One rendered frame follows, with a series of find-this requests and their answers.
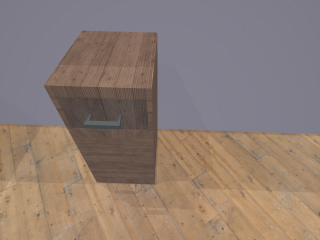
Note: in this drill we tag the handle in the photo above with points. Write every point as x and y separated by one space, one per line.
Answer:
114 125

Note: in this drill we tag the cabinet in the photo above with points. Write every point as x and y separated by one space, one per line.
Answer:
120 65

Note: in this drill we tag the drawer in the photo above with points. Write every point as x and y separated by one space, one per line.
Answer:
134 111

